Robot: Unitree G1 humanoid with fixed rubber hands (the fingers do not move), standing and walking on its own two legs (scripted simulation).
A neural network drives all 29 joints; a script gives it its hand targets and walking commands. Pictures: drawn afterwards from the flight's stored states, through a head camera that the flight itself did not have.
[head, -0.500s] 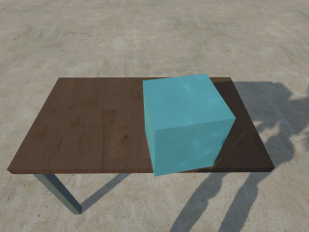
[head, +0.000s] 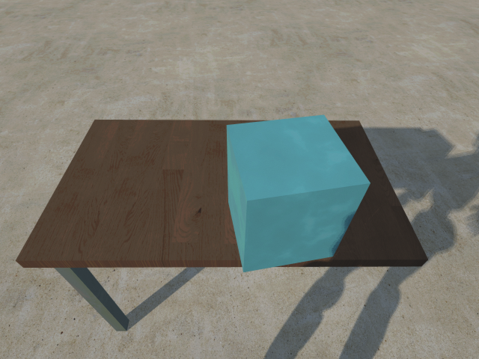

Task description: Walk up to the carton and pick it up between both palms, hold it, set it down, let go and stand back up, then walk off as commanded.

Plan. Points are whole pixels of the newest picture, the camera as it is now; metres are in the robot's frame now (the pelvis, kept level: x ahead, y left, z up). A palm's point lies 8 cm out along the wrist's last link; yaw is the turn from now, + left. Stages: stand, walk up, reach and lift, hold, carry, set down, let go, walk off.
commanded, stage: walk up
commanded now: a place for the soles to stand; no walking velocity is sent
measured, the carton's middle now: (283, 194) +0.46 -0.06 -0.01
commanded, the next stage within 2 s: reach and lift in 1.40 s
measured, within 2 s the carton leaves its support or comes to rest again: neither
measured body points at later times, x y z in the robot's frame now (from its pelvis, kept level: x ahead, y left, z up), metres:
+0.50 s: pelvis +0.02 -0.02 +0.00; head +0.02 -0.02 +0.45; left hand +0.10 +0.31 -0.11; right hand +0.10 -0.36 -0.10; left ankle +0.05 +0.10 -0.73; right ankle +0.02 -0.14 -0.73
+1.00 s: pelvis +0.02 -0.02 +0.00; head +0.03 -0.02 +0.45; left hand +0.10 +0.31 -0.11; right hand +0.11 -0.36 -0.11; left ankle +0.06 +0.11 -0.73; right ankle +0.02 -0.14 -0.73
